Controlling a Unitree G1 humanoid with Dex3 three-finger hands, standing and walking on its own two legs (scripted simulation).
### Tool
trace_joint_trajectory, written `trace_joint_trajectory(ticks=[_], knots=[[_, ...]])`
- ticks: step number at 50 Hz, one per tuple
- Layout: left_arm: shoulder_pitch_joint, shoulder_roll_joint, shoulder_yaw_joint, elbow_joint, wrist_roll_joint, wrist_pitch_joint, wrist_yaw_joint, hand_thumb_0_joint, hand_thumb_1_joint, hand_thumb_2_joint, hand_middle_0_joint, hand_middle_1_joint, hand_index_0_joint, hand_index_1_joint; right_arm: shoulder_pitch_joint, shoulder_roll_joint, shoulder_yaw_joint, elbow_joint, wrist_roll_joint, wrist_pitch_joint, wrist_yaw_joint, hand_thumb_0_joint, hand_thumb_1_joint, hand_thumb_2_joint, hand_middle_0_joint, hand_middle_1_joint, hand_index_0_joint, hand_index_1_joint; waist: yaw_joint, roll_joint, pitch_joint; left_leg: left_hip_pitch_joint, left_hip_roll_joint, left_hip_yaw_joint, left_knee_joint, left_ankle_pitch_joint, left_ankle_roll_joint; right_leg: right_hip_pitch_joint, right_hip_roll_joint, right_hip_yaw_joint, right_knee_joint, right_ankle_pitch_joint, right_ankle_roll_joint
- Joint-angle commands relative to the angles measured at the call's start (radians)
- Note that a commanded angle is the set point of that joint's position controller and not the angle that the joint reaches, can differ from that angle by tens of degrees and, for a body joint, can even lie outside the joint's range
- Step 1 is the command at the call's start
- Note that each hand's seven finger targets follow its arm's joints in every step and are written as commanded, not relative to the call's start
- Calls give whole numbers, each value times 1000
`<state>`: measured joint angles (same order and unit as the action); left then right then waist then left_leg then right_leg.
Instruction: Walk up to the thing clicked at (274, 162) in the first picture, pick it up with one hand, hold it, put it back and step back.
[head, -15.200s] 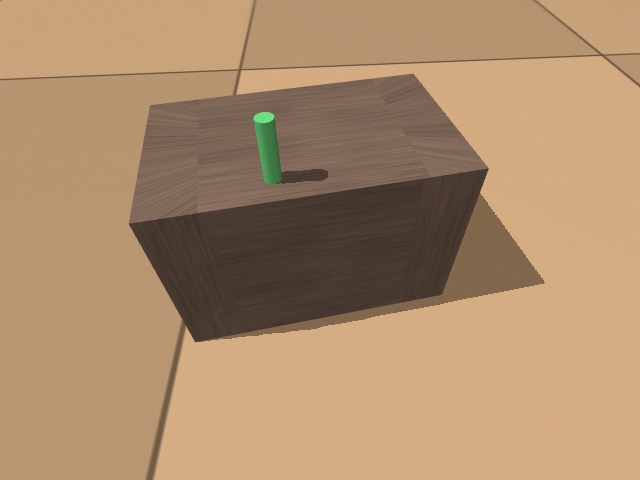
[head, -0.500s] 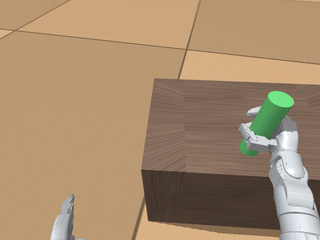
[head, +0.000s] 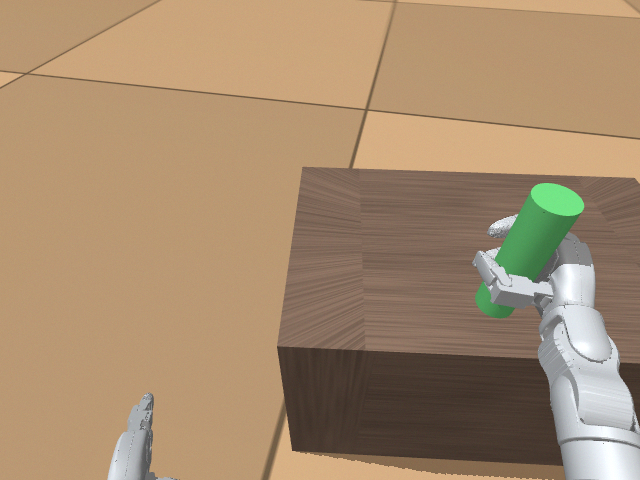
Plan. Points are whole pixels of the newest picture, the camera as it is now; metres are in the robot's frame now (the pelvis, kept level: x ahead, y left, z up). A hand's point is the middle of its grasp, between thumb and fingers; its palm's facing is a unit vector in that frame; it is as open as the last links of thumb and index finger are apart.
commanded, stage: hold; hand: right
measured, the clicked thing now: (520, 258) +0.34 -0.18 +0.15
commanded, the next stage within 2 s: none
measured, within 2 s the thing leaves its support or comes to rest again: neither
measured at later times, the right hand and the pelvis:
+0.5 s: hand (505, 269) +0.33 -0.17 +0.13, palm faces +0.15 +0.99 +0.02, open 6.4 cm; pelvis +0.01 +0.00 +0.00, yaw +0 degrees
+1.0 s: hand (510, 266) +0.34 -0.18 +0.13, palm faces +0.18 +0.98 +0.01, open 6.4 cm; pelvis +0.01 +0.01 +0.01, yaw +0 degrees
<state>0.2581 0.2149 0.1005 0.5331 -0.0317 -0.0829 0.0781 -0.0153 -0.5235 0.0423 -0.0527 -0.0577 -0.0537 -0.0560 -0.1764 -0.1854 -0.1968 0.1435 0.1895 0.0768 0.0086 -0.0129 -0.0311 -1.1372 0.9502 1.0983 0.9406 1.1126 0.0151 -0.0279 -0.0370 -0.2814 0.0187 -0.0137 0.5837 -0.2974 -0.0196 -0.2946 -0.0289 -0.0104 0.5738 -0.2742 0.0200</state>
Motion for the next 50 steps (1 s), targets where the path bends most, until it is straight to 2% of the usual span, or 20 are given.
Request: trace_joint_trajectory(ticks=[1, 3, 7, 10, 13, 16, 23, 27, 28, 31, 35, 36, 37, 38, 39, 41, 43, 46, 47, 50], knots=[[-89, 173, 90, -161, 6, -55, 11, 0, -530, 40, -47, -60, -53, -53, -335, -173, -74, -294, 13, -56, -4, 0, -575, -1324, 1379, 1435, 1392, 1435, 9, 27, -209, 29, -18, 48, -112, 215, 4, 137, 25, -15, -82, 151, -34], [-97, 126, 61, -139, 5, -59, 6, 0, -531, 41, -46, -60, -52, -54, -381, -157, -58, -376, 15, -64, -9, 0, -576, -1323, 1382, 1435, 1394, 1435, -6, -9, -216, 38, -18, 50, -114, 208, 6, 148, 25, -16, -89, 147, -29], [-104, 157, 79, -167, 6, -63, 16, 0, -533, 45, -45, -59, -51, -53, -338, -185, -94, -333, 16, -58, -21, 0, -574, -1305, 1372, 1418, 1384, 1418, -4, 83, -203, 54, -24, 56, -128, 190, 0, 145, 23, -6, -95, 134, -36], [-123, 71, 9, -124, 2, -64, 9, 0, -533, 45, -46, -60, -52, -54, -355, -133, -41, -330, 13, -55, -11, 0, -535, -1314, 1364, 1426, 1380, 1426, -8, 34, -167, 32, -19, 45, -133, 179, 3, 138, 26, -13, -102, 125, -35], [-123, 137, 65, -77, 8, -67, 11, 0, -533, 43, -48, -59, -53, -53, -334, -142, -39, -317, 11, -28, -2, 0, -532, -1334, 1371, 1443, 1389, 1443, 0, 20, -172, 26, -19, 47, -133, 192, 4, 139, 24, -12, -109, 135, -34], [-135, 143, 58, -96, 8, -77, 3, 0, -533, 41, -50, -61, -56, -55, -319, -117, -12, -332, 5, -19, 7, 0, -558, -1327, 1368, 1432, 1384, 1432, 9, -1, -170, 21, -25, 57, -137, 168, 9, 151, 16, -3, -127, 110, -25], [-126, 159, 83, -107, 8, -85, 11, 0, -543, 51, -48, -58, -51, -56, -340, -197, -122, -350, 18, -50, -20, 0, -588, -1348, 1403, 1460, 1418, 1460, -13, 44, -212, 66, -24, 56, -140, 221, 5, 172, 22, -5, -113, 169, -31], [-128, 121, 57, -90, 8, -83, 9, 0, -543, 53, -48, -58, -50, -55, -321, -153, -65, -339, 10, -72, -22, 0, -552, -1321, 1372, 1430, 1388, 1430, -9, 30, -203, 75, -22, 51, -135, 253, 6, 167, 22, -8, -106, 201, -31], [-146, 74, 7, -98, 8, -85, 3, 0, -543, 52, -49, -59, -51, -56, -339, -129, -34, -376, 6, -75, -17, 0, -568, -1328, 1377, 1435, 1392, 1435, -19, 0, -212, 80, -17, 47, -136, 258, 6, 168, 26, -14, -106, 206, -30], [-165, 78, 5, -83, 8, -86, 2, 0, -534, 47, -49, -61, -54, -55, -286, -77, 21, -291, 0, -65, -3, 0, -558, -1356, 1395, 1465, 1413, 1465, 7, 8, -189, 57, -25, 51, -139, 253, 7, 172, 18, -10, -118, 201, -28], [-193, 176, 79, -113, 11, -83, 6, 0, -535, 42, -51, -59, -57, -54, -287, -161, -57, -343, 6, -54, 2, 0, -570, -1350, 1390, 1457, 1408, 1457, -4, 16, -236, 88, -20, 54, -143, 284, 5, 193, 21, -11, -119, 236, -30], [-125, 158, 73, -48, 14, -76, 3, 0, -524, 36, -50, -61, -59, -52, -277, -135, -42, -312, 8, -50, 3, 0, -563, -1361, 1399, 1471, 1418, 1471, 5, 19, -211, 77, -25, 59, -139, 294, 6, 191, 16, -9, -119, 246, -29], [-136, 156, 76, -46, 11, -74, 0, 0, -528, 37, -52, -61, -60, -53, -262, -156, -83, -303, 16, -53, -5, 0, -585, -1356, 1402, 1466, 1419, 1466, -8, 28, -166, 73, -23, 60, -150, 259, 5, 164, 20, -8, -124, 210, -30], [-141, 150, 72, -76, 10, -77, -1, 0, -529, 39, -51, -60, -58, -53, -313, -144, -66, -348, 15, -65, -6, 0, -582, -1354, 1400, 1463, 1417, 1463, 1, 33, -202, 76, -24, 58, -147, 267, 5, 186, 19, -9, -126, 213, -30], [-130, 138, 68, -70, 8, -77, 1, 0, -531, 41, -52, -61, -59, -54, -291, -173, -109, -302, 18, -69, -14, 0, -608, -1351, 1404, 1459, 1419, 1459, -6, 60, -186, 83, -24, 57, -152, 261, 1, 176, 21, -9, -117, 207, -34], [-131, 144, 75, -99, 9, -75, 4, 0, -542, 49, -51, -59, -54, -56, -297, -179, -117, -321, 19, -85, -19, 0, -606, -1348, 1403, 1457, 1418, 1456, -1, 100, -208, 98, -18, 51, -154, 281, -6, 178, 27, -14, -109, 214, -40], [-106, 87, 23, -81, 6, -67, -1, 0, -537, 47, -49, -59, -54, -54, -294, -169, -97, -299, 14, -101, -16, 0, -587, -1339, 1403, 1454, 1417, 1454, -5, 69, -164, 79, -15, 43, -156, 260, -4, 165, 31, -20, -114, 195, -38], [-143, 133, 65, -110, 7, -69, 8, 0, -540, 49, -50, -59, -54, -56, -315, -144, -54, -329, 12, -115, -7, 0, -596, -1322, 1383, 1430, 1395, 1430, 8, 48, -220, 86, -15, 43, -146, 303, -1, 203, 28, -18, -113, 237, -37], [-128, 101, 32, -72, 9, -68, 6, 0, -541, 48, -50, -60, -54, -56, -316, -121, -9, -364, 7, -114, 0, 0, -573, -1340, 1388, 1448, 1404, 1448, -1, -9, -205, 75, -16, 43, -143, 298, 6, 209, 27, -19, -121, 239, -31], [-174, 95, 24, -64, 9, -79, 5, 0, -536, 46, -51, -61, -56, -56, -297, -83, 29, -312, 3, -101, 12, 0, -572, -1346, 1388, 1452, 1405, 1452, 9, -25, -195, 66, -20, 51, -144, 297, 9, 209, 20, -13, -126, 249, -26]])
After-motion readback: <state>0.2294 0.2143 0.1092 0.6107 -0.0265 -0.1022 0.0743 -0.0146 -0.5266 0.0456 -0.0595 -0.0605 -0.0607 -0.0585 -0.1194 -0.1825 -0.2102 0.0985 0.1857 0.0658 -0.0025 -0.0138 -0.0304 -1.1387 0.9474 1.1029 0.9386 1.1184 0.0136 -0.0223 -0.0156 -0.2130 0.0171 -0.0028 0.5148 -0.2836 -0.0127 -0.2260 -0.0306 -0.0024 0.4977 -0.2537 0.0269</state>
